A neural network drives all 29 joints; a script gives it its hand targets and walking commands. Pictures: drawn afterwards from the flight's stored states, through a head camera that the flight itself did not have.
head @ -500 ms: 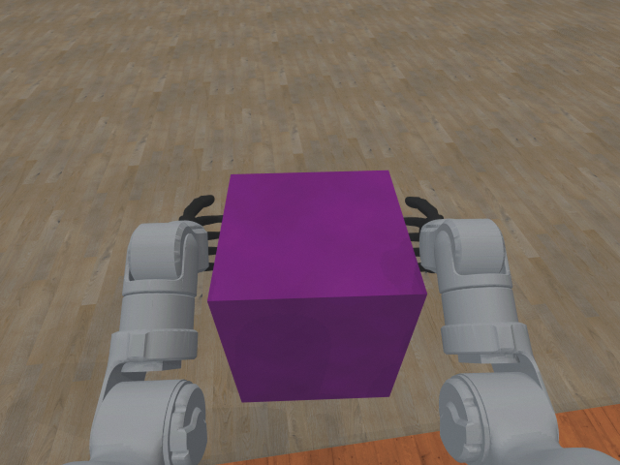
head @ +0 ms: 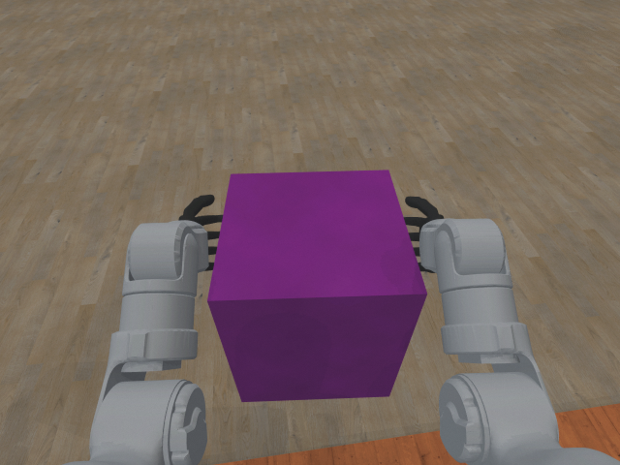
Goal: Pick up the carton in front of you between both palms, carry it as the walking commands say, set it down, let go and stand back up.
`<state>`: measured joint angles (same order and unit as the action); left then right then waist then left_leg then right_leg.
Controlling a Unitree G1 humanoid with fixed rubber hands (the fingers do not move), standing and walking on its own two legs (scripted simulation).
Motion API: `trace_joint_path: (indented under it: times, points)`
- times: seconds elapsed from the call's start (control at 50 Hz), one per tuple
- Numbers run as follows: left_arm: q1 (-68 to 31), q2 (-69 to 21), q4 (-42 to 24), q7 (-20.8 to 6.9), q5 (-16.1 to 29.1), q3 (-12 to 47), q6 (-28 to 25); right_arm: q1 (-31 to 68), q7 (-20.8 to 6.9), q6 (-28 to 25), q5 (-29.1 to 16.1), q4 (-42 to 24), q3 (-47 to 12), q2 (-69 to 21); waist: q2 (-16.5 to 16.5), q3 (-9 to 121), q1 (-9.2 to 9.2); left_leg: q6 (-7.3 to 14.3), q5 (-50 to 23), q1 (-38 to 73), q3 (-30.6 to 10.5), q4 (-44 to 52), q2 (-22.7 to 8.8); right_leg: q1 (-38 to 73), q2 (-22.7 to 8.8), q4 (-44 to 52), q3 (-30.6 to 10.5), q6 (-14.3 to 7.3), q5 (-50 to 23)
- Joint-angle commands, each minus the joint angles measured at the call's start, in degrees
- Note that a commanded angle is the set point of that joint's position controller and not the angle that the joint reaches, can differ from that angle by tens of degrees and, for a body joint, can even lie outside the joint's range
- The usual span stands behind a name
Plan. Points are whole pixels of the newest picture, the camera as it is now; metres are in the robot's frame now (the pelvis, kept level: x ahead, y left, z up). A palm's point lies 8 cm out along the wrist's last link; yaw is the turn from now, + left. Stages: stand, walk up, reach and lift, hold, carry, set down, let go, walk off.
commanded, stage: carry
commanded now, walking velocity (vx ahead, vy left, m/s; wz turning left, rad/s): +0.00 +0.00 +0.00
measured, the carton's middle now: (313, 289) +0.34 +0.00 +0.05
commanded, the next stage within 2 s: none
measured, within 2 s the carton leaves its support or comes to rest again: neither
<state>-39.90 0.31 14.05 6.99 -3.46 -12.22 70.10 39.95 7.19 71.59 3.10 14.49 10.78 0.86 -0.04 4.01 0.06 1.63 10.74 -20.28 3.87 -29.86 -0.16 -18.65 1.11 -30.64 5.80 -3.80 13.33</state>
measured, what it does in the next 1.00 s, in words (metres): stands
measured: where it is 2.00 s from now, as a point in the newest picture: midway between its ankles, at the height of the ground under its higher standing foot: (296, 416)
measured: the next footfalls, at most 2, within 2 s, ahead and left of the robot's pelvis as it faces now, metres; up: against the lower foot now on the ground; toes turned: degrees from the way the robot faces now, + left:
right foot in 1.58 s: +0.32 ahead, -0.07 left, +0.00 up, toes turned -3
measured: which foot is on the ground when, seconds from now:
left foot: down 0.00-1.00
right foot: down 0.00-1.00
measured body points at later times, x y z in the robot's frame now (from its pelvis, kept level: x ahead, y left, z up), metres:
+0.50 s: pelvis +0.00 +0.00 +0.00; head -0.01 +0.00 +0.45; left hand +0.36 +0.15 +0.12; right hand +0.36 -0.15 +0.12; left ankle +0.05 +0.10 -0.73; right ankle +0.03 -0.08 -0.73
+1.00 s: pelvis +0.01 +0.00 +0.00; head -0.01 +0.00 +0.45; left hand +0.37 +0.15 +0.13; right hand +0.36 -0.15 +0.12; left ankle +0.05 +0.10 -0.73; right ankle +0.03 -0.08 -0.73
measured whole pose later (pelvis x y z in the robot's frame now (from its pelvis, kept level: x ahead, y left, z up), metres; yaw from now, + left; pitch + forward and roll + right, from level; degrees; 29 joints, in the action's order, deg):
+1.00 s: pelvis +0.01 +0.00 +0.00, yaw +0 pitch +1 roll +0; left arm -39.2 -0.1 14.1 7.0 -3.7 -12.0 70.3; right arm 39.1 7.2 71.9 3.0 14.3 10.8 0.8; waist 0.2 5.3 0.2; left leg 2.4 16.4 -20.9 3.8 -32.7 -0.1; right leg -18.4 1.1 -31.3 5.8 -4.3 14.8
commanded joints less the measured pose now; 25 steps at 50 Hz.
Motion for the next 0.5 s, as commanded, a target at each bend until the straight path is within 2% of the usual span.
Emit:
trace_joint_path:
  times: [0.0,0.48]
  points:
    - [-42.51,-65.1,-6.42,-13.41,24.54,31.46,-0.95,45.24,-13.15,-2.82,-24.45,-9.33,-30.35,-64.59,0.15,23.24,0.05,1.74,-5.26,8.58,-7.04,2.98,-7.37,7.68,-9.48,4.88,-8.87,-0.96,-7.79]
    - [-42.47,-65.09,-6.46,-13.42,24.57,31.5,-0.94,45.22,-13.12,-2.82,-24.46,-9.41,-30.4,-64.59,0.17,23.31,0.06,1.72,-5.45,8.59,-7.0,2.92,-7.4,7.84,-9.51,4.8,-8.89,-0.97,-8.19]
